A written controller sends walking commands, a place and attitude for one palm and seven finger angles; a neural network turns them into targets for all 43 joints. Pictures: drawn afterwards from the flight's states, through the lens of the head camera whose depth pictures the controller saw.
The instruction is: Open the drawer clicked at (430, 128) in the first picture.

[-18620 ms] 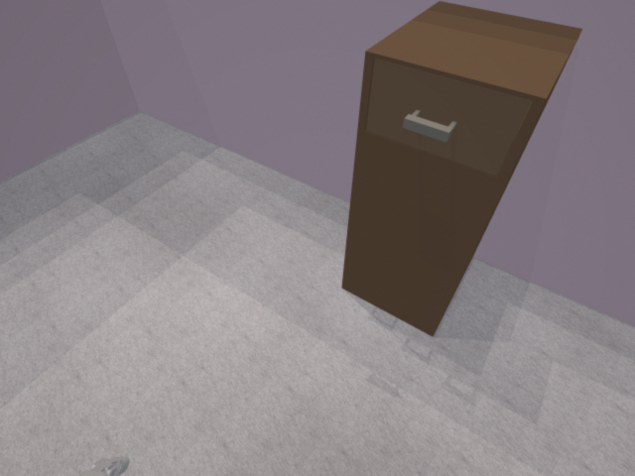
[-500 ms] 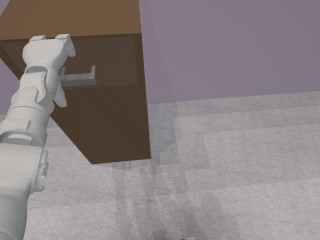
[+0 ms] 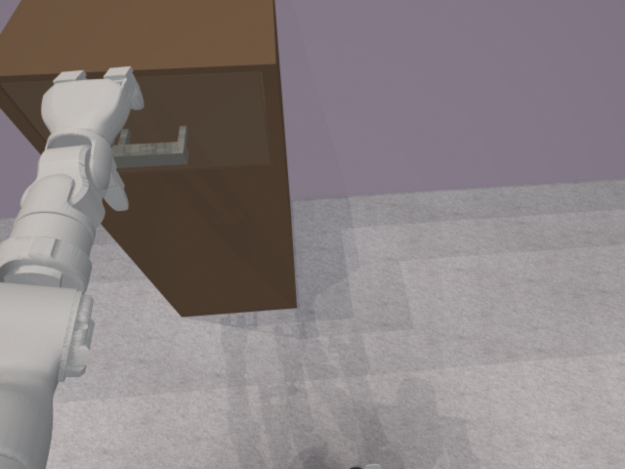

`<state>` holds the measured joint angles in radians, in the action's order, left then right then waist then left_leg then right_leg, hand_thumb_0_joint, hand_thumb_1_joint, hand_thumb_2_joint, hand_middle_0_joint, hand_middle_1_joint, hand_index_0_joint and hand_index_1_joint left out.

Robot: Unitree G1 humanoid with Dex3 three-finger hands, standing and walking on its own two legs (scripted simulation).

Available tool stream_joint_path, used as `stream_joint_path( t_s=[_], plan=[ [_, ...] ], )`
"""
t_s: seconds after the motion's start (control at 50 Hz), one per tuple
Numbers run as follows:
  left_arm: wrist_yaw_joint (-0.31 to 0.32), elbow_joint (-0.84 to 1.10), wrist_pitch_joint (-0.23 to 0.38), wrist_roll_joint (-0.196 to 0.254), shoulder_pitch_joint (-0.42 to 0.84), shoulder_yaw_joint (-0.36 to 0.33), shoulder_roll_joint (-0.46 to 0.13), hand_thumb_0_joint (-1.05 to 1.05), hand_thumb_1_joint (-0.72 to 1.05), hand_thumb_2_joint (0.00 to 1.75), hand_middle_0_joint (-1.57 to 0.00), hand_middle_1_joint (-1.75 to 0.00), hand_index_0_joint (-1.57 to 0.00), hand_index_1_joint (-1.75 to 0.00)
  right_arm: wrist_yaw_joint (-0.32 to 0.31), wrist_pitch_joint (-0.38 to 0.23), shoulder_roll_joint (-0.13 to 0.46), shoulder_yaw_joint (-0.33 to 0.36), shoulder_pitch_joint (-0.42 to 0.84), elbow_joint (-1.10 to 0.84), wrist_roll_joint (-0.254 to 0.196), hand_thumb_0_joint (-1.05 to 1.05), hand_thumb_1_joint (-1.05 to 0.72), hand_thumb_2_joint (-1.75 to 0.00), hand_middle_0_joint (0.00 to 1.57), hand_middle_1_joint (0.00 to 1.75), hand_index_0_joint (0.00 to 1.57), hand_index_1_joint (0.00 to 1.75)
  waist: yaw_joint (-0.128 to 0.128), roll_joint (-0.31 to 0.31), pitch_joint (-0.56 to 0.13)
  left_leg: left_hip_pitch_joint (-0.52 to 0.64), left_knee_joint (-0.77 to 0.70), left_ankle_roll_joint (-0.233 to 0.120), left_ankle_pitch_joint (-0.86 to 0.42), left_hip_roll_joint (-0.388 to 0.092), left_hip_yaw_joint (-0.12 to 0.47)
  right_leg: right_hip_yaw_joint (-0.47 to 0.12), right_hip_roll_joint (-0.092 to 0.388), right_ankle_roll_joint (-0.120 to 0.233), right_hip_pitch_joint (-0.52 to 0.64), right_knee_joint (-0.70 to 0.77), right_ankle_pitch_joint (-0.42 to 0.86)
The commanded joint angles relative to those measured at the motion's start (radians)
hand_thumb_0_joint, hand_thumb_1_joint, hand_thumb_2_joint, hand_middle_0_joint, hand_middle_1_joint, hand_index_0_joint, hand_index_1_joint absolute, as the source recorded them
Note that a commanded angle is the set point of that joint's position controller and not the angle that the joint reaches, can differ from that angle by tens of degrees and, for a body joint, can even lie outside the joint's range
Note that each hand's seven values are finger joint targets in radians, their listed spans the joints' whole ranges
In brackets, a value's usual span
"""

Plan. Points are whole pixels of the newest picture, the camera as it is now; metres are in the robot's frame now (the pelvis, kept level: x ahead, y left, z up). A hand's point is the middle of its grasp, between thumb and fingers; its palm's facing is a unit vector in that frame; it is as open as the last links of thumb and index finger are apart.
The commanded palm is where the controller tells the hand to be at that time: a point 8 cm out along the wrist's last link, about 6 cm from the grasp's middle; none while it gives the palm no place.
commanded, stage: re-aim the fingers above the handle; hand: left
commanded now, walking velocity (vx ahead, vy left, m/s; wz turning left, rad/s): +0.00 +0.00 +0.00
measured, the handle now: (152, 144) +0.56 +0.22 +0.05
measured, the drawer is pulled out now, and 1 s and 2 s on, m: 0.00 0.00 0.00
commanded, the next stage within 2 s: lower the fingers behind the handle in 1.76 s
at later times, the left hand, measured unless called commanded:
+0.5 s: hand (114, 140) +0.51 +0.23 +0.11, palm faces +0.01 +0.03 -1.00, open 13.6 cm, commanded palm +0.49 +0.23 +0.16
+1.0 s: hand (136, 136) +0.52 +0.21 +0.10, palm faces +0.07 +0.00 -1.00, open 13.3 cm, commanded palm +0.50 +0.24 +0.16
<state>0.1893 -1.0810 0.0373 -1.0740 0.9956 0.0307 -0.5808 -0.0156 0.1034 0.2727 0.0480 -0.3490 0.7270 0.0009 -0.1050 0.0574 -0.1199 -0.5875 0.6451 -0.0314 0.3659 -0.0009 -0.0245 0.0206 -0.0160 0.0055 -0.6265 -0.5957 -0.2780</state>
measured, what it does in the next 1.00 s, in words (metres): stands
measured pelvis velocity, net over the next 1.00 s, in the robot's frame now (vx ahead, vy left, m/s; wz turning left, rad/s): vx -0.02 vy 0.01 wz -0.02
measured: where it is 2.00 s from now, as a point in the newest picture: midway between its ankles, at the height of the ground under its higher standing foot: outside the picture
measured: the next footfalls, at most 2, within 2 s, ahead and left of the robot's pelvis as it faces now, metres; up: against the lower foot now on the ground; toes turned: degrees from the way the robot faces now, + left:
none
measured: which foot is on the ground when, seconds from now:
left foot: down 0.00-1.00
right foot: down 0.00-1.00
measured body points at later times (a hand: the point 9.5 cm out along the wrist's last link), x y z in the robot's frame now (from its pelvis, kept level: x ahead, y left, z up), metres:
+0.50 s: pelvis -0.01 +0.00 +0.00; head +0.08 -0.02 +0.44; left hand +0.51 +0.23 +0.16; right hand -0.02 -0.27 -0.14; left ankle -0.05 +0.10 -0.72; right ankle -0.01 -0.12 -0.72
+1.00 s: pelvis -0.02 +0.01 -0.01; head +0.09 +0.00 +0.43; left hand +0.51 +0.21 +0.16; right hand -0.02 -0.26 -0.14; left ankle -0.05 +0.10 -0.72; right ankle -0.01 -0.12 -0.72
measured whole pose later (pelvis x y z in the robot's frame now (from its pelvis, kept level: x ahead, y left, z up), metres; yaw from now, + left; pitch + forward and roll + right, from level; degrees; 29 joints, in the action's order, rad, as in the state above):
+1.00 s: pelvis -0.02 +0.01 -0.01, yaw -1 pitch +19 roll -1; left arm 0.25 -1.12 0.05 -1.12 1.05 -0.01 -0.56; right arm -0.02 0.09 0.27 0.02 -0.34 0.72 0.01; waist -0.14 0.06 -0.12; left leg -0.66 0.69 -0.05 0.37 0.01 -0.05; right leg -0.01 -0.01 -0.01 -0.71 -0.64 -0.27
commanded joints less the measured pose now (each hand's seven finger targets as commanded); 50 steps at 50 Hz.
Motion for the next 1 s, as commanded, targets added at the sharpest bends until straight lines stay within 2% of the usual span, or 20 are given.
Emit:
stream_joint_path(
  t_s=[0.0, 0.06, 0.12, 0.18, 0.22, 0.26, 0.32, 0.38, 0.46, 0.48, 0.56, 0.64, 0.66, 0.7, 0.78, 0.84, 0.86, 0.9, 0.94, 0.98],
  plan=[
    [-0.014, 0.138, -0.047, 0.016, 0.521, 0.031, -0.173, 0.0, -0.5, 0.3, -0.3, -1.2, -0.3, -1.2, -0.02, -0.017, 0.165, 0.054, -0.153, -0.045, -0.011, 0.0, -0.9, -0.9, 0.2, 0.3, 0.2, 0.3, -0.062, -0.015, -0.373, 0.226, -0.032, -0.008, -0.477, 0.017, 0.009, -0.004, -0.028, 0.011, 0.228, 0.046, 0.377],
    [-0.058, 0.212, 0.007, 0.029, 0.549, 0.043, -0.148, 0.0, -0.5, 0.3, -0.3, -1.2, -0.3, -1.2, -0.029, -0.023, 0.162, 0.061, -0.158, -0.049, -0.004, 0.0, -0.9, -0.9, 0.2, 0.3, 0.2, 0.3, -0.063, 0.009, -0.425, 0.288, -0.026, -0.013, -0.51, 0.017, 0.017, -0.012, -0.029, 0.015, 0.228, 0.05, 0.377],
    [-0.065, 0.229, 0.065, 0.031, 0.529, -0.01, -0.202, 0.0, -0.5, 0.3, -0.3, -1.2, -0.3, -1.2, -0.038, -0.026, 0.152, 0.056, -0.159, -0.056, 0.0, 0.0, -0.9, -0.9, 0.2, 0.3, 0.2, 0.3, -0.043, 0.021, -0.434, 0.275, -0.018, -0.012, -0.521, 0.021, 0.025, -0.015, -0.029, 0.016, 0.237, 0.033, 0.38],
    [-0.008, 0.236, 0.089, 0.01, 0.545, -0.087, -0.289, 0.0, -0.5, 0.3, -0.3, -1.2, -0.3, -1.2, -0.037, -0.031, 0.149, 0.048, -0.155, -0.059, 0.005, 0.0, -0.9, -0.9, 0.2, 0.3, 0.2, 0.3, -0.021, 0.037, -0.424, 0.223, -0.02, -0.005, -0.512, 0.021, 0.026, -0.015, -0.03, 0.022, 0.238, 0.012, 0.372],
    [0.045, 0.205, 0.067, -0.006, 0.513, -0.151, -0.355, 0.0, -0.5, 0.3, -0.3, -1.2, -0.3, -1.2, -0.032, -0.035, 0.151, 0.04, -0.149, -0.058, 0.008, 0.0, -0.9, -0.9, 0.2, 0.3, 0.2, 0.3, 0.003, 0.035, -0.415, 0.173, -0.019, 0.0, -0.508, 0.021, 0.021, -0.009, -0.028, 0.025, 0.251, -0.007, 0.375],
    [0.085, 0.19, 0.028, -0.019, 0.482, -0.195, -0.411, 0.0, -0.5, 0.3, -0.3, -1.2, -0.3, -1.2, -0.025, -0.031, 0.154, 0.034, -0.128, -0.065, 0.014, 0.0, -0.9, -0.9, 0.2, 0.3, 0.2, 0.3, 0.031, 0.036, -0.459, 0.14, -0.016, 0.002, -0.52, 0.027, 0.005, -0.015, -0.025, 0.025, 0.309, -0.019, 0.411],
    [0.116, 0.17, -0.032, -0.037, 0.495, -0.161, -0.389, 0.0, -0.5, 0.3, -0.3, -1.2, -0.3, -1.2, -0.019, -0.033, 0.156, 0.034, -0.124, -0.072, 0.01, 0.0, -0.9, -0.9, 0.2, 0.3, 0.2, 0.3, 0.012, 0.009, -0.46, 0.119, -0.021, 0.002, -0.487, 0.024, -0.007, -0.01, -0.021, 0.015, 0.316, -0.015, 0.416],
    [0.106, 0.154, -0.069, -0.033, 0.493, -0.179, -0.438, 0.0, -0.5, 0.3, -0.3, -1.2, -0.3, -1.2, -0.023, -0.026, 0.164, 0.035, -0.116, -0.07, 0.004, 0.0, -0.9, -0.9, 0.2, 0.3, 0.2, 0.3, 0.013, -0.024, -0.508, 0.126, -0.03, -0.004, -0.475, 0.023, -0.018, -0.021, -0.016, 0.007, 0.377, -0.006, 0.447],
    [0.029, 0.083, -0.091, -0.011, 0.517, -0.072, -0.328, 0.0, -0.5, 0.3, -0.3, -1.2, -0.3, -1.2, -0.039, -0.032, 0.169, 0.039, -0.129, -0.063, -0.015, 0.0, -0.9, -0.9, 0.2, 0.3, 0.2, 0.3, -0.04, -0.07, -0.426, 0.152, -0.058, -0.011, -0.389, 0.016, -0.017, -0.02, -0.015, 0.0, 0.329, 0.045, 0.372],
    [0.004, 0.084, -0.081, -0.009, 0.511, -0.059, -0.327, 0.0, -0.5, 0.3, -0.3, -1.2, -0.3, -1.2, -0.045, -0.037, 0.172, 0.04, -0.134, -0.062, -0.02, 0.0, -0.9, -0.9, 0.2, 0.3, 0.2, 0.3, -0.04, -0.05, -0.417, 0.161, -0.062, -0.013, -0.377, 0.014, -0.018, -0.024, -0.013, -0.001, 0.318, 0.051, 0.363],
    [-0.101, 0.141, 0.003, 0.022, 0.537, 0.106, -0.114, 0.0, -0.5, 0.3, -0.3, -1.2, -0.3, -1.2, -0.053, -0.05, 0.166, 0.053, -0.163, -0.05, -0.018, 0.0, -0.9, -0.9, 0.2, 0.3, 0.2, 0.3, -0.093, -0.02, -0.357, 0.274, -0.056, -0.018, -0.396, 0.009, 0.008, -0.014, -0.022, 0.007, 0.193, 0.084, 0.3],
    [-0.131, 0.215, 0.108, 0.054, 0.555, 0.096, -0.099, 0.0, -0.5, 0.3, -0.3, -1.2, -0.3, -1.2, -0.055, -0.054, 0.162, 0.055, -0.165, -0.037, -0.008, 0.0, -0.9, -0.9, 0.2, 0.3, 0.2, 0.3, -0.088, 0.046, -0.324, 0.311, -0.039, -0.009, -0.403, 0.011, 0.035, -0.009, -0.026, 0.017, 0.099, 0.068, 0.241],
    [-0.119, 0.262, 0.136, 0.061, 0.583, 0.071, -0.115, 0.0, -0.5, 0.3, -0.3, -1.2, -0.3, -1.2, -0.052, -0.055, 0.16, 0.06, -0.175, -0.034, -0.003, 0.0, -0.9, -0.9, 0.2, 0.3, 0.2, 0.3, -0.079, 0.066, -0.348, 0.328, -0.03, -0.004, -0.443, 0.01, 0.036, -0.008, -0.028, 0.023, 0.102, 0.06, 0.255],
    [-0.064, 0.238, 0.158, 0.035, 0.558, -0.09, -0.309, 0.0, -0.5, 0.3, -0.3, -1.2, -0.3, -1.2, -0.054, -0.05, 0.165, 0.052, -0.177, -0.04, 0.002, 0.0, -0.9, -0.9, 0.2, 0.3, 0.2, 0.3, -0.038, 0.071, -0.389, 0.265, -0.014, 0.001, -0.454, 0.02, 0.038, -0.01, -0.029, 0.028, 0.144, 0.022, 0.276],
    [0.082, 0.191, 0.105, -0.015, 0.584, -0.168, -0.415, 0.0, -0.5, 0.3, -0.3, -1.2, -0.3, -1.2, -0.04, -0.053, 0.156, 0.032, -0.148, -0.054, 0.012, 0.0, -0.9, -0.9, 0.2, 0.3, 0.2, 0.3, -0.016, 0.08, -0.396, 0.134, -0.001, 0.008, -0.435, 0.029, 0.032, -0.002, -0.027, 0.028, 0.17, -0.025, 0.287],
    [0.15, 0.183, 0.017, -0.049, 0.584, -0.18, -0.439, 0.0, -0.5, 0.3, -0.3, -1.2, -0.3, -1.2, -0.021, -0.054, 0.164, 0.033, -0.14, -0.061, 0.022, 0.0, -0.9, -0.9, 0.2, 0.3, 0.2, 0.3, 0.004, 0.118, -0.517, 0.172, 0.019, 0.019, -0.522, 0.022, 0.022, 0.007, -0.027, 0.027, 0.203, -0.053, 0.338],
    [0.148, 0.163, -0.014, -0.051, 0.571, -0.168, -0.421, 0.0, -0.5, 0.3, -0.3, -1.2, -0.3, -1.2, -0.016, -0.049, 0.167, 0.035, -0.144, -0.065, 0.022, 0.0, -0.9, -0.9, 0.2, 0.3, 0.2, 0.3, 0.003, 0.104, -0.566, 0.2, 0.03, 0.022, -0.588, 0.019, 0.023, 0.008, -0.03, 0.025, 0.223, -0.056, 0.374],
    [0.13, 0.147, -0.059, -0.042, 0.593, -0.144, -0.4, 0.0, -0.5, 0.3, -0.3, -1.2, -0.3, -1.2, -0.011, -0.04, 0.173, 0.04, -0.16, -0.057, 0.015, 0.0, -0.9, -0.9, 0.2, 0.3, 0.2, 0.3, -0.016, 0.077, -0.558, 0.222, 0.033, 0.022, -0.625, 0.005, 0.02, 0.01, -0.031, 0.013, 0.211, -0.044, 0.394],
    [0.114, 0.116, -0.098, -0.04, 0.59, -0.162, -0.44, 0.0, -0.5, 0.3, -0.3, -1.2, -0.3, -1.2, -0.013, -0.025, 0.178, 0.032, -0.147, -0.055, 0.009, 0.0, -0.9, -0.9, 0.2, 0.3, 0.2, 0.3, -0.011, 0.02, -0.544, 0.185, 0.013, 0.011, -0.567, 0.009, 0.013, 0.006, -0.029, 0.009, 0.257, -0.034, 0.394],
    [0.083, 0.08, -0.122, -0.026, 0.566, -0.143, -0.428, 0.0, -0.5, 0.3, -0.3, -1.2, -0.3, -1.2, -0.02, -0.014, 0.174, 0.026, -0.134, -0.058, 0.001, 0.0, -0.9, -0.9, 0.2, 0.3, 0.2, 0.3, -0.014, -0.017, -0.514, 0.153, -0.012, 0.003, -0.499, 0.014, 0.004, -0.001, -0.024, 0.005, 0.296, -0.012, 0.393]
  ],
)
